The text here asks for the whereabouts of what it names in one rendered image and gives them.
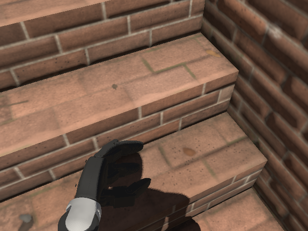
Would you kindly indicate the left robot hand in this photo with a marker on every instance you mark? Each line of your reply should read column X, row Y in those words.
column 101, row 170

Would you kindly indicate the left robot forearm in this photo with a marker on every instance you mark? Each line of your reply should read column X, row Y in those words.
column 81, row 214

